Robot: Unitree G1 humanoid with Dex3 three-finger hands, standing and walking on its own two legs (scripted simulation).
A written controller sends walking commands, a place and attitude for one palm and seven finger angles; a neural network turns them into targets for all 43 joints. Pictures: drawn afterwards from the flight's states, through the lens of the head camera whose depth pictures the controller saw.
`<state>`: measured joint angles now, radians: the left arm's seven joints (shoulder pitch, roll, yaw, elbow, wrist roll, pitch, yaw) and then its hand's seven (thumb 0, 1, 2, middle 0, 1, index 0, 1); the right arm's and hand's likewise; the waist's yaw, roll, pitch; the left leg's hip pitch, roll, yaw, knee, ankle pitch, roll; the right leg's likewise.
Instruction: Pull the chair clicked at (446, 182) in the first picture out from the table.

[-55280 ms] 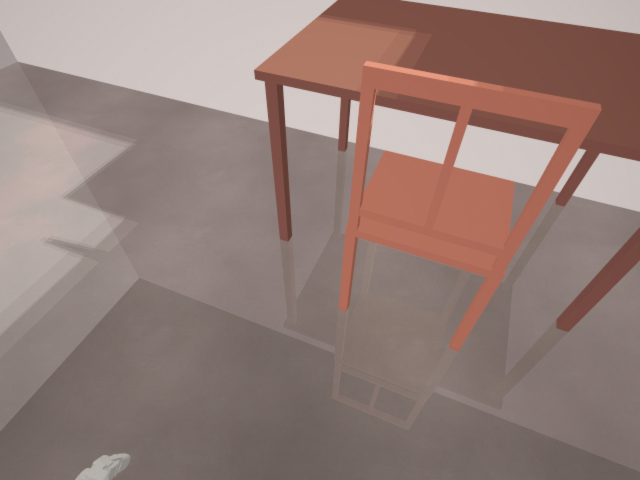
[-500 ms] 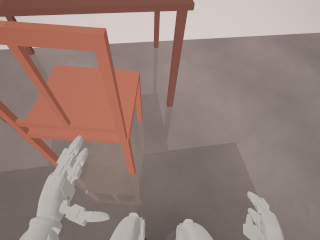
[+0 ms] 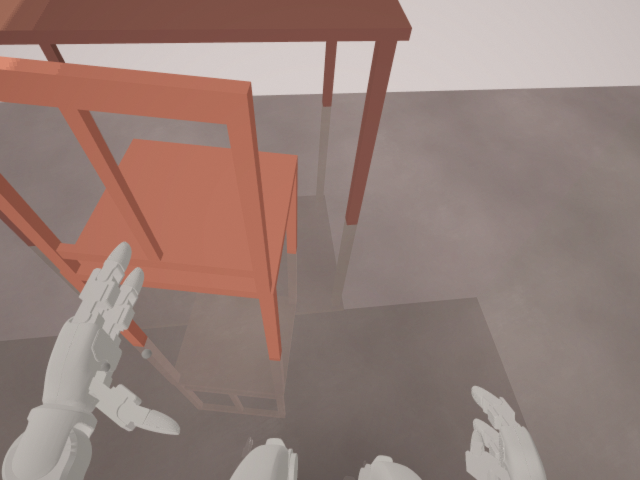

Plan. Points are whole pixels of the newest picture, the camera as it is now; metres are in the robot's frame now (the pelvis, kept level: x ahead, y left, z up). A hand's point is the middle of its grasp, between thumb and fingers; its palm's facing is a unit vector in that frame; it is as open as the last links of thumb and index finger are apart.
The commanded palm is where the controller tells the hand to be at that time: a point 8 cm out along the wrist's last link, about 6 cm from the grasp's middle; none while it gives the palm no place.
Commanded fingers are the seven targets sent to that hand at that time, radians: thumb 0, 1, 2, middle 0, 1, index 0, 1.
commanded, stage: raise the hand toward the chair's back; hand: left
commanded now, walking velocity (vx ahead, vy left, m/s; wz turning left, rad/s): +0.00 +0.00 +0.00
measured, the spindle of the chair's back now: (123, 197) +0.49 +0.34 +0.00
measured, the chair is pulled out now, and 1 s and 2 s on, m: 0.21 0.21 0.21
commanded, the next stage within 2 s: aim the fingers beside a spindle in 0.44 s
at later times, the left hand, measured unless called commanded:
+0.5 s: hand (165, 364) +0.24 +0.19 +0.04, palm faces -0.05 -1.00 -0.04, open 17.0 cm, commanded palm +0.22 +0.25 +0.04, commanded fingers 0.00 -0.50 0.30 -0.06 -0.08 -0.06 -0.08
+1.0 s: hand (202, 339) +0.27 +0.16 +0.03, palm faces -0.03 -1.00 -0.05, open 16.9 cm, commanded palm +0.25 +0.22 +0.02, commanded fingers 0.00 -0.50 0.30 -0.06 -0.08 -0.06 -0.08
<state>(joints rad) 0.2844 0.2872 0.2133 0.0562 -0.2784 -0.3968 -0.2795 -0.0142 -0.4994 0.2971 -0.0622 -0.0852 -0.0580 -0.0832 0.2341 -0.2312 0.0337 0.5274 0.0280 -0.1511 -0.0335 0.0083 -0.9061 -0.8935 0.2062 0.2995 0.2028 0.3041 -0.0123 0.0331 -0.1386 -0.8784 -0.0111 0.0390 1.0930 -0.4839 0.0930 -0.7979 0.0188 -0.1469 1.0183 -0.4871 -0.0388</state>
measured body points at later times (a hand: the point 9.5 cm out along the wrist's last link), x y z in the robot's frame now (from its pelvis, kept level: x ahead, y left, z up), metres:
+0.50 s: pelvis +0.00 -0.01 +0.00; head +0.07 +0.01 +0.45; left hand +0.23 +0.24 +0.04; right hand +0.17 -0.25 -0.08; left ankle +0.03 +0.05 -0.66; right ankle +0.01 -0.10 -0.66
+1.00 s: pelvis +0.00 -0.03 -0.01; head +0.08 -0.02 +0.44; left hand +0.27 +0.21 +0.03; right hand +0.16 -0.27 -0.10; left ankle +0.03 +0.05 -0.66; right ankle +0.01 -0.10 -0.66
